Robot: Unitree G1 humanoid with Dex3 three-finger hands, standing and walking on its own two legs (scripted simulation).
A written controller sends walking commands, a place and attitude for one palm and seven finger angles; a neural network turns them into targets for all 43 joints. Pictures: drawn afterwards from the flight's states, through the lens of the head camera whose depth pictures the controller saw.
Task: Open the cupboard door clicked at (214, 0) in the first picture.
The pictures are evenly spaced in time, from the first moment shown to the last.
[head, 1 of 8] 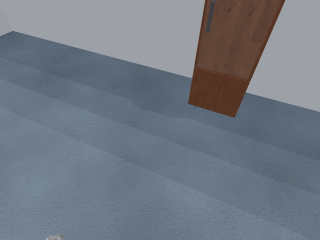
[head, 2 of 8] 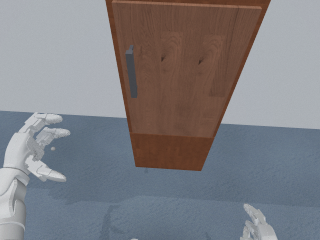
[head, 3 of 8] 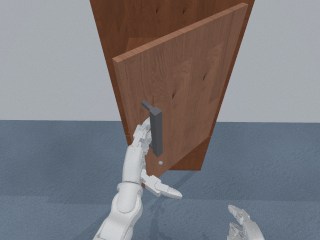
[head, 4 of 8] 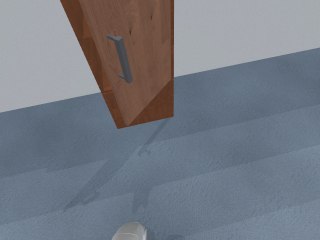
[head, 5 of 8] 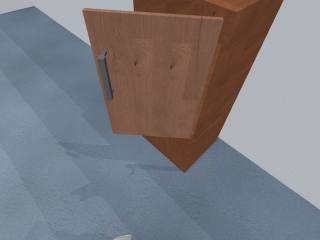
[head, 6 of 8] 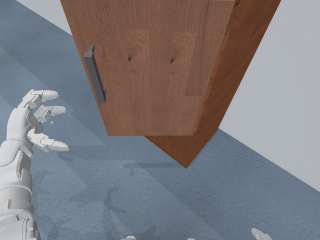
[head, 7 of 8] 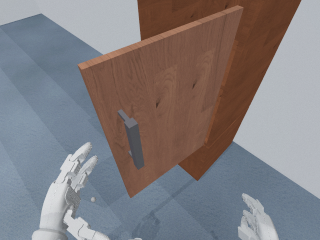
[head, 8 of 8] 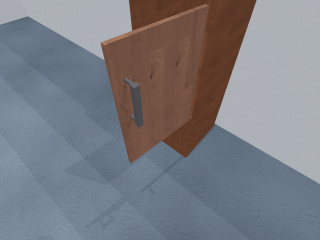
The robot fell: no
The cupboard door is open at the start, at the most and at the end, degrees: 0 83 82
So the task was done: yes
